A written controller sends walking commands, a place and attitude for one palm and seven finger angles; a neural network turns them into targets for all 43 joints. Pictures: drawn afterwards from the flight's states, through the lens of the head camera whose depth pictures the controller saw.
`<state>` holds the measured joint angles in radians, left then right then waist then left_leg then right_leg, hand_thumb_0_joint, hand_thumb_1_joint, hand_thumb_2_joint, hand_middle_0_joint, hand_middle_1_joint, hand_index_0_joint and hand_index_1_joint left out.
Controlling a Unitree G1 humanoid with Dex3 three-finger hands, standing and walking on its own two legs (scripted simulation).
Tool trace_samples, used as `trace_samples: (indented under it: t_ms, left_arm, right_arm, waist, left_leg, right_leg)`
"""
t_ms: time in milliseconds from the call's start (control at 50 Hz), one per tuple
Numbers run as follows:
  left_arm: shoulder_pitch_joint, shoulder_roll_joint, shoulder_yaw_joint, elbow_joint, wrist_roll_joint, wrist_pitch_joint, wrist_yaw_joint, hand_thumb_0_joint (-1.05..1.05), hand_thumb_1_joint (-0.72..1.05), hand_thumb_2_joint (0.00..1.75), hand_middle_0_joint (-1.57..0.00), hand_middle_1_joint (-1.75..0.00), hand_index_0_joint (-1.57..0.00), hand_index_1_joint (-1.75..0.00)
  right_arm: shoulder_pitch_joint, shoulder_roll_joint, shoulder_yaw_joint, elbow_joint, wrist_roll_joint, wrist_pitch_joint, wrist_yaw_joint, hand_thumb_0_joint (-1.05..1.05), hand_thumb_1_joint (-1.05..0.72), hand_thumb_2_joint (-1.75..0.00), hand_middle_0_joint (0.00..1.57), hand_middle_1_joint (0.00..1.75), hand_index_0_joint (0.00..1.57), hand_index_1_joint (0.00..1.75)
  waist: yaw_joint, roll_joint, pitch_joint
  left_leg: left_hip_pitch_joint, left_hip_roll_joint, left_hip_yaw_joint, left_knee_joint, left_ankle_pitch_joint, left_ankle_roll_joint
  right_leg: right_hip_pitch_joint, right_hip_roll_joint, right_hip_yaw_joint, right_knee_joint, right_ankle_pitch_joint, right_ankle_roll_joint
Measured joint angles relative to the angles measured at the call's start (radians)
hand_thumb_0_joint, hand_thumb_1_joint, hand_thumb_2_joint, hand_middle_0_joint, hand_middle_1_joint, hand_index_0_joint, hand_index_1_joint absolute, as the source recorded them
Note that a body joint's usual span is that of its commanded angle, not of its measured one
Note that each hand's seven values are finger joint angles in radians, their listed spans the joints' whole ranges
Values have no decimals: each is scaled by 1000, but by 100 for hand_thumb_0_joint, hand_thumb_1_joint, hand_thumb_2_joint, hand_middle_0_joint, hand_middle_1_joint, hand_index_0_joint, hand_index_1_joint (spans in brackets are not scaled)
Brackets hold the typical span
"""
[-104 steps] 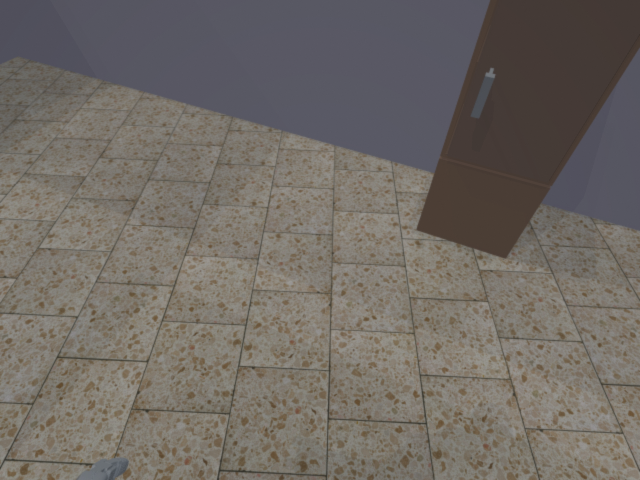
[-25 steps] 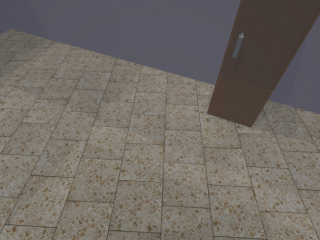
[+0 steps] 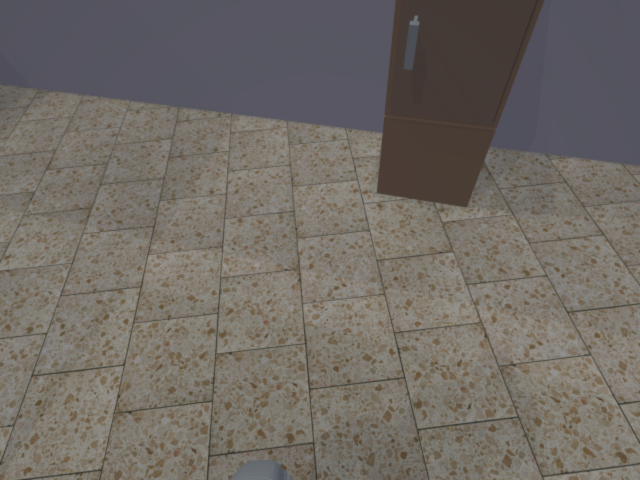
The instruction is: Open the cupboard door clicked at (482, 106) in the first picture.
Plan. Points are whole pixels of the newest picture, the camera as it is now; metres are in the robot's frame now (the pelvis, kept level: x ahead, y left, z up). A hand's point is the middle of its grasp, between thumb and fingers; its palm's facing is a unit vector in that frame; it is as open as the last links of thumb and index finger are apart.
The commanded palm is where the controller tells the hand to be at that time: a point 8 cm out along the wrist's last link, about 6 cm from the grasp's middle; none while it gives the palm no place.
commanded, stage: walk to a spot facing it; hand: left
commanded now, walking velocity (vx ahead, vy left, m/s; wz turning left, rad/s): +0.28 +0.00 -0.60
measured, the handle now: (412, 42) +1.24 -0.16 -0.07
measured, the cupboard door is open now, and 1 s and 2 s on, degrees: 0 0 0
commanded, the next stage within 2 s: turn to face it in 1.48 s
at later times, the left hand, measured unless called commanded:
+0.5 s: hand (165, 466) +0.15 +0.25 -0.16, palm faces -0.19 -0.96 -0.20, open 7.4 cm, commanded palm none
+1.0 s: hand (340, 276) +0.49 +0.01 -0.16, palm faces -0.61 -0.77 -0.17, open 7.3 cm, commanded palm none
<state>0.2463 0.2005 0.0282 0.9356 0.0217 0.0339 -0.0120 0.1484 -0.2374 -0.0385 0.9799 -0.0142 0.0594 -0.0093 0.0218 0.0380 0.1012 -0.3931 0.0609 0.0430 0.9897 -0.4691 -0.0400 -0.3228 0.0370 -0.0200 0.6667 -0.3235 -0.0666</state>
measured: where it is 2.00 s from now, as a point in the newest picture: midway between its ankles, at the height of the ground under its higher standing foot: (389, 396)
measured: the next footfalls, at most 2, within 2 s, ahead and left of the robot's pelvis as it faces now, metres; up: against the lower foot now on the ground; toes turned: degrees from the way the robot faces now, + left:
left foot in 0.42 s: +0.14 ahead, +0.15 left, +0.00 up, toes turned -11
right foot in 0.88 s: +0.31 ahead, -0.17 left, +0.00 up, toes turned -38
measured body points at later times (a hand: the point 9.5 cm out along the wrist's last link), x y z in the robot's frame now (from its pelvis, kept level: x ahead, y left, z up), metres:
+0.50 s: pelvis +0.09 +0.05 +0.01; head +0.11 +0.07 +0.46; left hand +0.16 +0.30 -0.15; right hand +0.13 -0.22 -0.10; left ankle +0.10 +0.16 -0.72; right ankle +0.03 -0.07 -0.68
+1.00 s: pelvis +0.26 -0.05 -0.01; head +0.32 -0.07 +0.44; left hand +0.52 +0.06 -0.15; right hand +0.06 -0.20 -0.15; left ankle +0.23 +0.12 -0.62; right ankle +0.28 -0.15 -0.72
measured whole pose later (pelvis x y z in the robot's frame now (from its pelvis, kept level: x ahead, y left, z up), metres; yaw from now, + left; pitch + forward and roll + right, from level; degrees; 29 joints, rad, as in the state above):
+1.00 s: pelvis +0.26 -0.05 -0.01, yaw -34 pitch -1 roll -1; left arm 0.07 0.22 0.05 0.90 0.01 -0.03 -0.03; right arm 0.39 -0.18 -0.03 1.06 -0.01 -0.01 -0.01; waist -0.07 -0.02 0.15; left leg -0.37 0.15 0.08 1.33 -0.43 -0.05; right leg -0.39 0.05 -0.12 0.64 -0.23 -0.10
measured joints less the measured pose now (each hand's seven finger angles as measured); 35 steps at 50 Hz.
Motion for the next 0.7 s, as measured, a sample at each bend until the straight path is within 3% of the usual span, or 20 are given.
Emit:
trace_samples:
  t_ms: [80, 220, 340, 420, 480, 560, 640, 700]
  left_arm:
    - [41, -25, 0, 9, -1, -13, -1, 0, 91, 90, -20, -30, -20, -30]
    - [105, -26, 12, 36, 2, -41, -10, 0, 90, 90, -21, -30, -21, -30]
    - [124, -2, 27, 44, 8, -39, -9, 0, 90, 90, -21, -30, -21, -30]
    - [132, 20, 41, 37, 3, -26, -9, 0, 90, 90, -20, -30, -20, -30]
    - [107, 46, 59, 53, 5, -9, -17, 0, 91, 90, -20, -30, -20, -30]
    - [51, 75, 76, 40, 16, -4, -38, 1, 91, 90, -20, -30, -20, -30]
    - [-16, 81, 76, 3, 18, -2, -44, 1, 91, 90, -20, -30, -20, -29]
    - [-75, 73, 70, -13, 19, 5, -47, 0, 91, 90, -20, -30, -19, -29]
  right_arm:
    - [17, -1, -6, 1, -10, -9, 15, 1, -91, -90, 20, 30, 20, 30]
    - [30, -12, -21, -14, -12, -34, 17, 1, -91, -90, 20, 30, 20, 30]
    - [17, -7, -20, -40, -4, -52, 15, 1, -91, -90, 20, 30, 20, 30]
    - [17, 2, -4, -75, 2, -89, 8, 1, -91, -90, 20, 30, 20, 30]
    - [31, 29, 9, -82, -7, -108, 2, 1, -91, -90, 20, 30, 20, 30]
    - [105, 62, 24, -61, -9, -121, -4, 0, -90, -90, 20, 30, 20, 30]
    - [182, 78, 29, -12, -8, -129, -13, 0, -90, -90, 20, 30, 21, 30]
    - [236, 85, 29, 27, -8, -129, -17, 0, -90, -90, 20, 30, 20, 30]
  waist:
    - [5, -12, -24]
    - [13, -35, -79]
    - [33, -50, -102]
    - [35, -56, -114]
    - [16, -84, -110]
    - [1, -94, -108]
    - [-12, -89, -87]
    - [-28, -84, -61]
  left_leg:
    - [-68, -1, -13, 77, 103, -11]
    - [-65, 8, -23, -51, 144, -24]
    - [-13, -14, -29, -234, 118, -13]
    - [108, -28, -22, -486, 139, 10]
    - [136, -31, 23, -460, 173, 44]
    - [244, -13, 79, -552, 163, 50]
    - [331, 2, 133, -618, 149, 48]
    - [387, 9, 174, -644, 122, 39]
  right_leg:
    - [41, 16, 38, -142, 77, -8]
    - [85, 31, 119, -270, 135, -4]
    - [106, 43, 180, -274, 111, 18]
    - [81, 64, 218, -165, 26, 40]
    - [-35, 33, 139, 147, -122, 50]
    - [-189, -37, 31, 423, -12, 77]
    - [-296, -89, 3, 487, 82, 95]
    - [-336, -113, -16, 426, 134, 97]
